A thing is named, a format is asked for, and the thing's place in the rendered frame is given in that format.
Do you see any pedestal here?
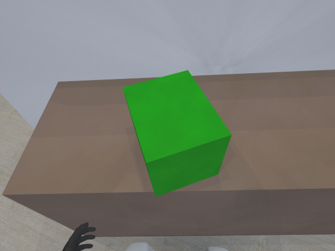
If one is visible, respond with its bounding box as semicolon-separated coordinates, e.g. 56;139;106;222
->
2;70;335;237

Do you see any carton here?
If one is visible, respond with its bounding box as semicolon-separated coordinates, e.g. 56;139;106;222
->
123;70;232;197

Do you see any robot left hand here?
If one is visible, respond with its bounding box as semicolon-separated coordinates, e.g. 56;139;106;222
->
62;222;96;251

